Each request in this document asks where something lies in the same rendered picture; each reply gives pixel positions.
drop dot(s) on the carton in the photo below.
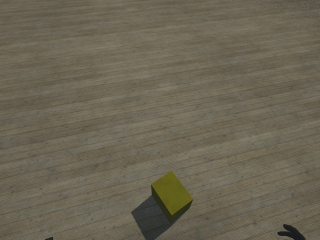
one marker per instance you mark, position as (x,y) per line
(171,196)

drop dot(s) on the right robot hand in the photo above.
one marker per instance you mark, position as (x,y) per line
(291,232)

